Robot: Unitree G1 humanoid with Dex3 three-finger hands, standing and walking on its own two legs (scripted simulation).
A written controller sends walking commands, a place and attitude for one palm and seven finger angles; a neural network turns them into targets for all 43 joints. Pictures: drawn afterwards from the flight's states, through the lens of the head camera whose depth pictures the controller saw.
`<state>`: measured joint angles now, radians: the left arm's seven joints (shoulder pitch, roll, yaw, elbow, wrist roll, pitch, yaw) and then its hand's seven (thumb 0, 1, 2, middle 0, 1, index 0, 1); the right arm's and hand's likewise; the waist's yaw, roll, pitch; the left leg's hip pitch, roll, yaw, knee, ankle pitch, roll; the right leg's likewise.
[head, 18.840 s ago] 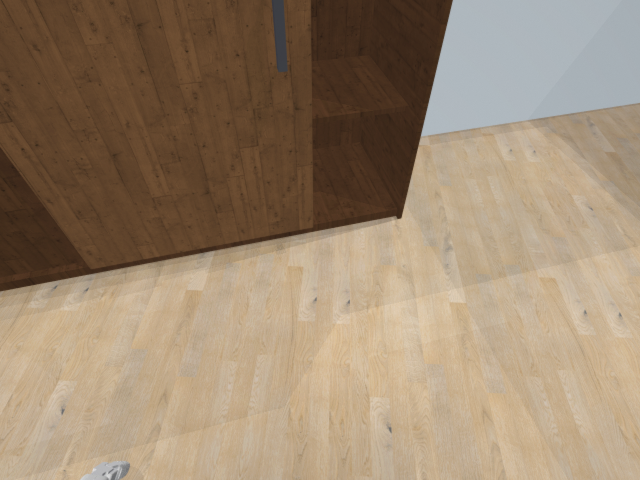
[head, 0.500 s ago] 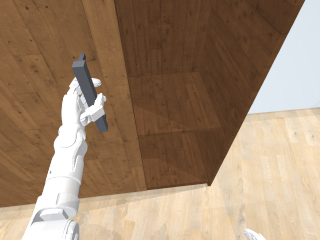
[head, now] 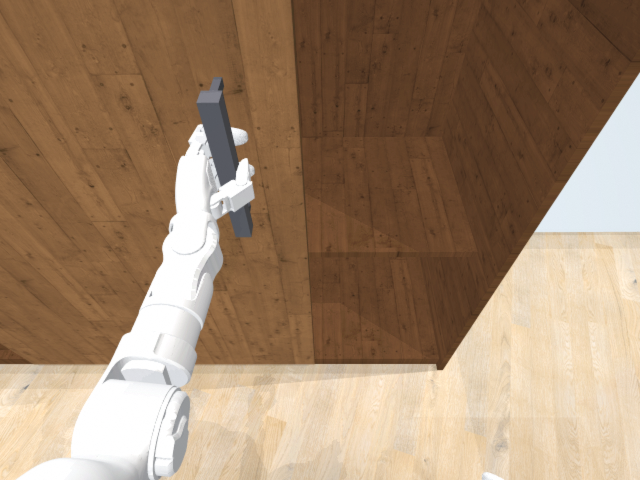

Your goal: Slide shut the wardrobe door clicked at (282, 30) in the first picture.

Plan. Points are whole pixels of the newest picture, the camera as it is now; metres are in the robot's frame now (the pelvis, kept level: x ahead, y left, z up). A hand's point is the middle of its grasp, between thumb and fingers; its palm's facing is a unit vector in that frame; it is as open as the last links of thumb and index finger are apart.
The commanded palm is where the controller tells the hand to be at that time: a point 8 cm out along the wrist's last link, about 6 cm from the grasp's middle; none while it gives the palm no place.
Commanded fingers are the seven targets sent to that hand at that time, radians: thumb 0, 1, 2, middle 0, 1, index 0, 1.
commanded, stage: tug the door sideways, standing still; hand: left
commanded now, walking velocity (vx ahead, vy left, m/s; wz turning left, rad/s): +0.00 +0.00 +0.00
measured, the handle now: (232, 165) +0.49 +0.15 +0.12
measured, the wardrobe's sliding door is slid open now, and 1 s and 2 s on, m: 0.39 0.37 0.17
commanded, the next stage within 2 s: step sideways, sliding the door along in 0.36 s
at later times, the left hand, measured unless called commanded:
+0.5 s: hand (256, 186) +0.44 +0.11 +0.13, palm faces +0.11 -0.99 -0.05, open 6.1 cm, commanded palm +0.42 +0.14 +0.13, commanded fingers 0.00 0.90 0.90 -0.45 -1.40 -0.45 -1.40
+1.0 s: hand (262, 185) +0.44 +0.10 +0.13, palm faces +0.22 -0.97 -0.15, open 6.4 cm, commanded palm +0.42 +0.08 +0.13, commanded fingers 0.00 0.90 0.90 -0.45 -1.40 -0.45 -1.40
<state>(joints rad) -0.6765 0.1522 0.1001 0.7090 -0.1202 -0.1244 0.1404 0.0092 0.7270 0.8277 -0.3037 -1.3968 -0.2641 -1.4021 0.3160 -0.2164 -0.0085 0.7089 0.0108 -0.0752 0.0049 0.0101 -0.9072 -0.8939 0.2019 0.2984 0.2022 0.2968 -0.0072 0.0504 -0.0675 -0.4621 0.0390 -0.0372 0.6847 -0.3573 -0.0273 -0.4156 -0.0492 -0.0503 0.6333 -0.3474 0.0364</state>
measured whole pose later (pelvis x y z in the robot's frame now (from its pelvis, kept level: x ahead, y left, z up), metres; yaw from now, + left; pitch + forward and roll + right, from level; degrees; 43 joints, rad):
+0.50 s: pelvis -0.01 +0.00 +0.00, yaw +0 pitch +8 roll -1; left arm -0.75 0.14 0.06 0.80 -0.10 -0.19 0.16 0.00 0.72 0.81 -0.33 -1.40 -0.26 -1.40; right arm 0.32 -0.23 -0.01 0.75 0.01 -0.13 0.01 0.01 -0.91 -0.89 0.20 0.30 0.20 0.30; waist -0.01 0.04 -0.05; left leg -0.48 0.03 -0.04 0.69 -0.34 -0.02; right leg -0.44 -0.05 -0.05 0.64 -0.34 0.04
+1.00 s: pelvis +0.01 -0.07 -0.01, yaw +2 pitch -1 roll +0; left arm -0.74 0.24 0.04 0.66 -0.13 -0.07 0.15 -0.02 0.72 0.85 -0.39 -1.38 -0.17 -1.40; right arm 0.20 -0.23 -0.01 0.67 0.04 0.03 -0.06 0.01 -0.91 -0.89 0.20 0.30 0.20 0.30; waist 0.04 0.07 0.16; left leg -0.29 0.12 -0.06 0.69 -0.38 -0.10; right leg -0.28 0.03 -0.06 0.71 -0.42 -0.04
